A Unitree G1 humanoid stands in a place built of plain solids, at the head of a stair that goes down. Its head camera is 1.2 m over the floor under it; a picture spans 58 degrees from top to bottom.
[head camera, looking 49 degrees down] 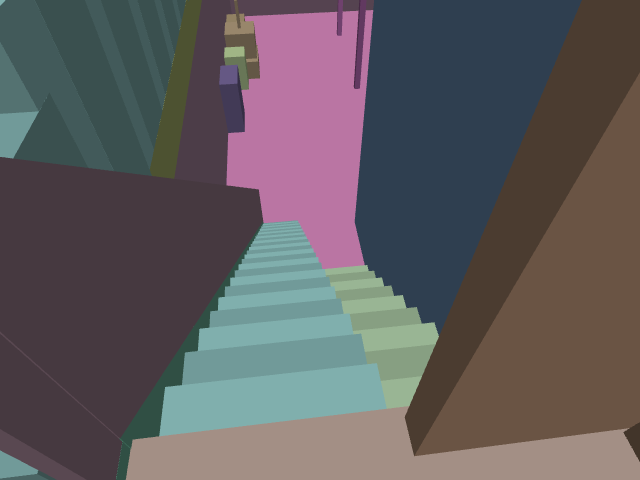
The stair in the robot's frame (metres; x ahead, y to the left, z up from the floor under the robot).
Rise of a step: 0.21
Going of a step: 0.23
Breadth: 0.72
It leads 7 degrees to the left of straight ahead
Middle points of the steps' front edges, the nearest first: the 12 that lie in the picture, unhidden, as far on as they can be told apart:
0.39 0.13 0.00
0.62 0.16 -0.21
0.85 0.19 -0.42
1.07 0.21 -0.62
1.30 0.24 -0.83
1.53 0.27 -1.04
1.75 0.29 -1.25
1.98 0.32 -1.46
2.20 0.35 -1.67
2.43 0.38 -1.88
2.66 0.40 -2.09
2.88 0.43 -2.30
